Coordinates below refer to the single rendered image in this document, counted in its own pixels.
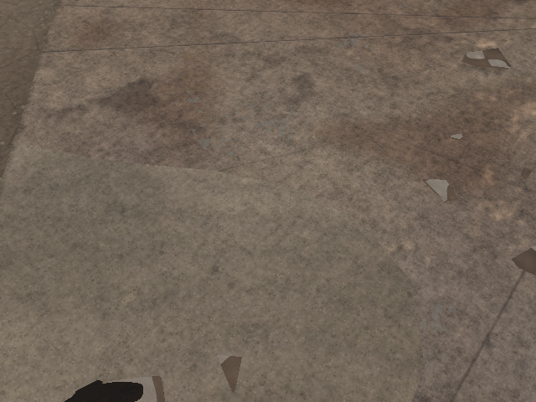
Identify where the left robot hand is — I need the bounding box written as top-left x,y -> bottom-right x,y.
65,380 -> 143,402

